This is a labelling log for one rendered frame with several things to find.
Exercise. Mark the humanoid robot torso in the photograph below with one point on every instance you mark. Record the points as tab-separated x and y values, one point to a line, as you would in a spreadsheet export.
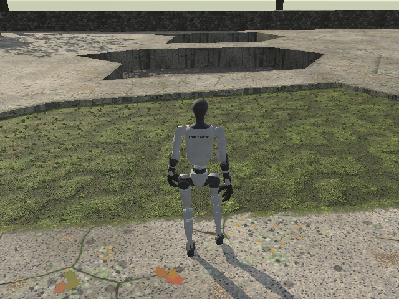
199	150

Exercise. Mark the robot right thigh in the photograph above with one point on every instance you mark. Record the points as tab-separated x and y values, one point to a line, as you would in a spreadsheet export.
214	184

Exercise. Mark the robot right upper arm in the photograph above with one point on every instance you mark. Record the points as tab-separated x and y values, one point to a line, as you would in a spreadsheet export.
221	143

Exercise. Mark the robot left upper arm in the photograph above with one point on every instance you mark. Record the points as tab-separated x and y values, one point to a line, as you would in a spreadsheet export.
177	141

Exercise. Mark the right robot forearm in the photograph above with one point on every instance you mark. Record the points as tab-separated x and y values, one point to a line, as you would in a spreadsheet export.
225	171

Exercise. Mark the left robot forearm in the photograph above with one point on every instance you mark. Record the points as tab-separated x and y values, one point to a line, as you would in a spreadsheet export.
172	165

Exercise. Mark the robot right hand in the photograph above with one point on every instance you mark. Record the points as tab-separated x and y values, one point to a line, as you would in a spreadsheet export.
228	192

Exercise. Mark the robot left hand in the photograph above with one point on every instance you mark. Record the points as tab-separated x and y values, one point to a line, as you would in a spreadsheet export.
170	178

